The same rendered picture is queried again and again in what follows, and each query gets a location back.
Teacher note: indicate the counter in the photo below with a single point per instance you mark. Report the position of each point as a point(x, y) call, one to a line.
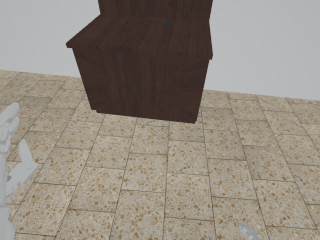
point(131, 67)

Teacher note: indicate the left robot forearm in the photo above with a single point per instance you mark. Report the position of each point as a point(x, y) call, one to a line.
point(7, 229)

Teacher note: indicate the tap lever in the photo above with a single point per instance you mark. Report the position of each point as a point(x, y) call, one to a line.
point(165, 25)

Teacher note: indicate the left robot hand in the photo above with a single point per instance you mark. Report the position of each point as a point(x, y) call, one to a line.
point(20, 174)

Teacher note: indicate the right robot hand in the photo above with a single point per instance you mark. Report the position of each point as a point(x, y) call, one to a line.
point(249, 233)

